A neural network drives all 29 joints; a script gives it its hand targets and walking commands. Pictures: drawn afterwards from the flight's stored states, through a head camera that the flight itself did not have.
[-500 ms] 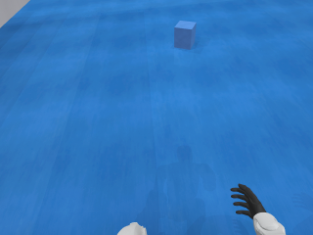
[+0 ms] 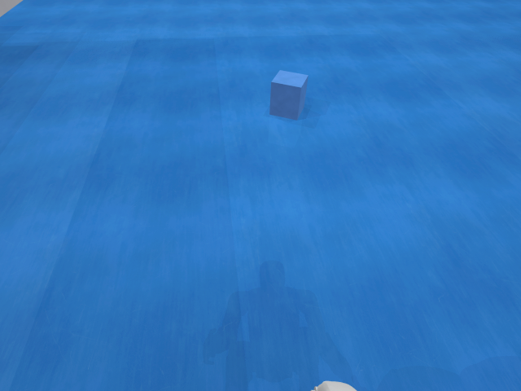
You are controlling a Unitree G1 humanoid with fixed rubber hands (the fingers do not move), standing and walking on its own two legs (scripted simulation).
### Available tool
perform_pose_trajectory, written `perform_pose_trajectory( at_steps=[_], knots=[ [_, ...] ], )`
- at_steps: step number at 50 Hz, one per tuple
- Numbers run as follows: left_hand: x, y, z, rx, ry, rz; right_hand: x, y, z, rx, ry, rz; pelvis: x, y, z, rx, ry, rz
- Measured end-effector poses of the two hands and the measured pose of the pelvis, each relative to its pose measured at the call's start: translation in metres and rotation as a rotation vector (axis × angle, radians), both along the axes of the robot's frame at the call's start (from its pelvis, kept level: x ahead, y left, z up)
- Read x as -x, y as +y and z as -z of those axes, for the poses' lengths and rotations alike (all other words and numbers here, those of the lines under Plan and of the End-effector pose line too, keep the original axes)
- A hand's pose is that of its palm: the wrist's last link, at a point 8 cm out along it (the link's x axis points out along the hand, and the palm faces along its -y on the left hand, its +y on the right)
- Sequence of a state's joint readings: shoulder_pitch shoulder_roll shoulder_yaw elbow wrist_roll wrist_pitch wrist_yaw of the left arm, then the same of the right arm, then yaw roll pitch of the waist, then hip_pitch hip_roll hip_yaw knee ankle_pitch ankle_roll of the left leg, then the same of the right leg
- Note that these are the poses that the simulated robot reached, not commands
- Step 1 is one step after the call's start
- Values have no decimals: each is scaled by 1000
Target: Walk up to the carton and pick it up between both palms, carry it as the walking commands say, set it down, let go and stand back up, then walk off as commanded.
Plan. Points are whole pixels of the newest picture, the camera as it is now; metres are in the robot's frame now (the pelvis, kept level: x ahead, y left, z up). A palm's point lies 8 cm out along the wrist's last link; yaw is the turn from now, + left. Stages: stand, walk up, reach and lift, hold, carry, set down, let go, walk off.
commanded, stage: walk up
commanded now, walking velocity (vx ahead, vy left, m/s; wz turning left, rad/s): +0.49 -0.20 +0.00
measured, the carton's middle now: (288, 95) +2.14 -0.17 -0.64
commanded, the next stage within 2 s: none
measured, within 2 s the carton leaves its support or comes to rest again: neither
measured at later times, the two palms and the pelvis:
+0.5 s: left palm (178, 380) +0.19 +0.17 -0.12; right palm (426, 303) +0.34 -0.30 -0.13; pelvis +0.23 -0.07 +0.00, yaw +2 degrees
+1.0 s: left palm (207, 209) +0.58 +0.17 -0.13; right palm (411, 240) +0.50 -0.33 -0.13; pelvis +0.50 -0.08 -0.01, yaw +1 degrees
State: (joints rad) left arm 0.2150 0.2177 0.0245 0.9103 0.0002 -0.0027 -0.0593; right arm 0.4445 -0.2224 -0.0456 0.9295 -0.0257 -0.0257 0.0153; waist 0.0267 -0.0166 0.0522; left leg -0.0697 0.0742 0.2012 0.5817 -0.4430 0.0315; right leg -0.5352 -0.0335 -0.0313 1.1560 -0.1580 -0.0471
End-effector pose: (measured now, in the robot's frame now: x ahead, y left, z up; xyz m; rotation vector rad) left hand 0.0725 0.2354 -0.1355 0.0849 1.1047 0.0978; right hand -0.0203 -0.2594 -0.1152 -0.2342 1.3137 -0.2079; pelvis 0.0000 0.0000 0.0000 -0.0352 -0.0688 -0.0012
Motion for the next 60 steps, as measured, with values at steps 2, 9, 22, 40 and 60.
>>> perform_pose_trajectory(
  at_steps=[2, 9, 22, 40, 60],
  knots=[
    [-20, -9, 1, 8, 0, 0, -19, -5, 3, -3, 1, -1, -19, -6, 2, -7, 4, 0],
    [-98, -41, 12, -29, 20, 3, -89, -34, 34, -33, 43, 1, -92, -39, 21, -51, 49, 0],
    [-107, -66, -11, -103, 209, -112, -315, -48, 18, -110, -200, -109, -199, -70, -1, -73, 35, -37],
    [-289, -56, 21, -36, 286, -90, -495, -41, 17, -21, -156, -84, -392, -49, 13, -23, 70, -19],
    [-585, -123, 2, -90, 49, -62, -666, -114, 46, -95, -61, -75, -601, -130, 18, -74, 60, -48]
  ],
)
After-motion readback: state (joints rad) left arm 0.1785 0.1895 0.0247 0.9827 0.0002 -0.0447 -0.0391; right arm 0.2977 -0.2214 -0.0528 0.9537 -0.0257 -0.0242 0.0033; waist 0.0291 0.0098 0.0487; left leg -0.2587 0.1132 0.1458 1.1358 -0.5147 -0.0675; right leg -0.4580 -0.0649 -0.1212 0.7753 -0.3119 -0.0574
